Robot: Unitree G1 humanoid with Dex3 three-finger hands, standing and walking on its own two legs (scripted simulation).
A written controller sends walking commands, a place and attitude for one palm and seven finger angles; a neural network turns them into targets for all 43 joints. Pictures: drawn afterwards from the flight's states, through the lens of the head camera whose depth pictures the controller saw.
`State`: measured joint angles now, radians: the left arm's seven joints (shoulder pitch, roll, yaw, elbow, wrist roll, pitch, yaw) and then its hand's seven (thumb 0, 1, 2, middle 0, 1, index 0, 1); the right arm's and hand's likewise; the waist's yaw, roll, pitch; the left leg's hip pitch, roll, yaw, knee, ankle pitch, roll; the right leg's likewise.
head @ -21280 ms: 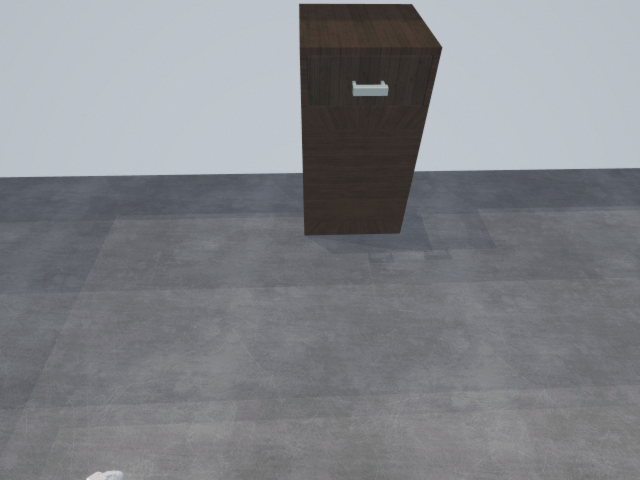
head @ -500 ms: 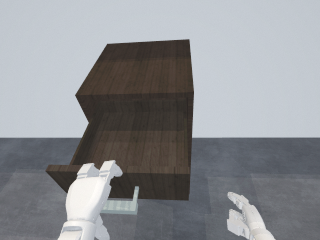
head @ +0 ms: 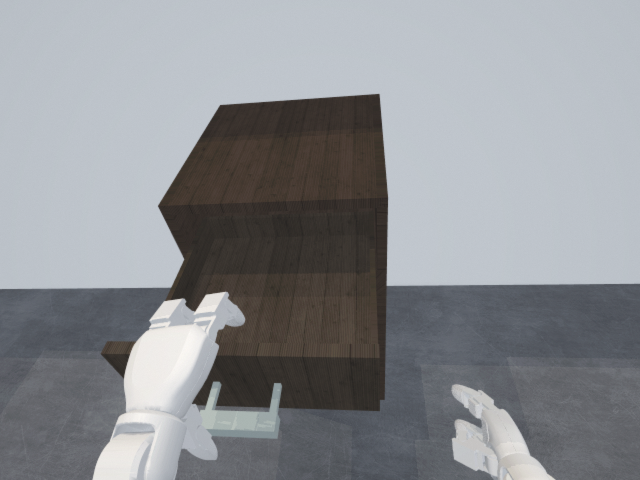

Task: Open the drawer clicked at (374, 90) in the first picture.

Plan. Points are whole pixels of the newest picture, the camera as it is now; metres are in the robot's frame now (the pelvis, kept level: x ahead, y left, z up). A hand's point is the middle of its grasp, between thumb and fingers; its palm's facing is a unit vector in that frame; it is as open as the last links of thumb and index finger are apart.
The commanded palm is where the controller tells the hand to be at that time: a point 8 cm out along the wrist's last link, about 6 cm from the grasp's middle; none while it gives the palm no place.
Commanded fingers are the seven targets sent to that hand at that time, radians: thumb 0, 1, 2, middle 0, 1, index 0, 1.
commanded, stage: draw the hand back to the body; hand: left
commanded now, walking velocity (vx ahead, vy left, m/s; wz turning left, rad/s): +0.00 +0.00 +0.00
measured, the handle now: (242, 407) +0.23 +0.16 -0.05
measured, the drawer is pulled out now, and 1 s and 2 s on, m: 0.30 0.30 0.30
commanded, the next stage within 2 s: step back with the hand held close in 1.66 s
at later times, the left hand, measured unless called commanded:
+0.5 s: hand (163, 389) +0.18 +0.20 +0.10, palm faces +0.09 -0.15 -0.98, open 13.8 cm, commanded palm +0.15 +0.20 +0.16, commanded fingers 0.00 -0.50 0.30 -0.30 -1.20 -0.30 -1.20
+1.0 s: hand (120, 362) +0.18 +0.21 +0.16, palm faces +0.33 -0.89 -0.32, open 12.6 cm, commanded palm +0.13 +0.26 +0.18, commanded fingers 0.00 0.13 0.57 -0.25 -0.80 -0.25 -0.80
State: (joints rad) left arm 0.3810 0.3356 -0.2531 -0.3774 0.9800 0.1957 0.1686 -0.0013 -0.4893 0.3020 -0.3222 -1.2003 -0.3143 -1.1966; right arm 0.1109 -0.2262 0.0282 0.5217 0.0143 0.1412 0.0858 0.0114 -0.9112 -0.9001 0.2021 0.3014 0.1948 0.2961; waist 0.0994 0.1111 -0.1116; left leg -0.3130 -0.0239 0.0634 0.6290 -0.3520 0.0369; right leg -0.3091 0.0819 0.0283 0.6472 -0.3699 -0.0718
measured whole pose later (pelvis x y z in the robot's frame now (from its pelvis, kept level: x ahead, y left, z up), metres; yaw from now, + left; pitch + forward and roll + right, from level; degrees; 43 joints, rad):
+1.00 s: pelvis +0.00 +0.01 +0.01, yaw +4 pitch -3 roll +0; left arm 0.55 0.30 0.14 -0.52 -0.05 -0.13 0.11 -0.01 -0.19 0.43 -0.29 -1.00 -0.28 -1.00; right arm 0.23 -0.21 0.05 0.58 0.01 -0.12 -0.06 0.01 -0.91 -0.90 0.20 0.30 0.20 0.30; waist 0.04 0.05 0.00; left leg -0.16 -0.04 0.00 0.50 -0.29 0.04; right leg -0.11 0.07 -0.03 0.46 -0.30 -0.06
